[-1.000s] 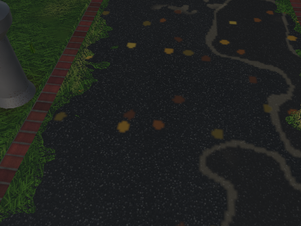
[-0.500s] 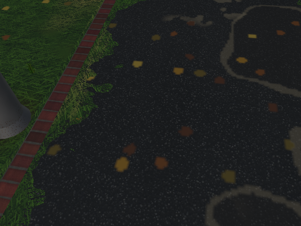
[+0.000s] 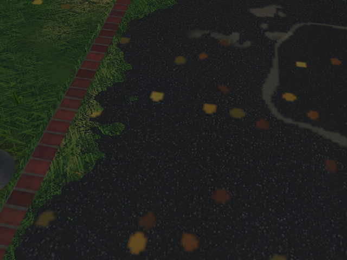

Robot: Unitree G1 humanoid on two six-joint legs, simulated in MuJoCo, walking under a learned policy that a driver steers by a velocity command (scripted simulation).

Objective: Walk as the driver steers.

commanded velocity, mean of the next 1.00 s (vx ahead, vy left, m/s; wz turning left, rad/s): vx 0.47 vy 0.00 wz -0.41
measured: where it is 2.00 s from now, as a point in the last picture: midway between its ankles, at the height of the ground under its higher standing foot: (216, 229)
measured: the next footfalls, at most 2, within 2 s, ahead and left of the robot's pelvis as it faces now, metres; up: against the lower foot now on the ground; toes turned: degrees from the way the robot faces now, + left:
right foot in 0.46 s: +0.41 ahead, -0.16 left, +0.00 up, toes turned -12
left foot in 0.94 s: +0.74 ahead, -0.06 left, +0.00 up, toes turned -29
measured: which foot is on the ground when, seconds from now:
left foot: down 0.00-0.48, up 0.50-0.92, down 0.94-1.00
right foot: up 0.00-0.44, down 0.46-0.96, up 0.98-1.00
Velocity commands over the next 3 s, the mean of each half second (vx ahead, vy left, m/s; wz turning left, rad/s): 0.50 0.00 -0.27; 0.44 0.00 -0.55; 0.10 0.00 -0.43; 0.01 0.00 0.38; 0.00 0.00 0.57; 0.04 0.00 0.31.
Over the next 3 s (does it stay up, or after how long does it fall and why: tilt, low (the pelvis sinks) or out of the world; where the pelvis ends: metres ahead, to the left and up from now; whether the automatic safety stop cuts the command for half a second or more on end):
stays up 0.63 -0.12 0.01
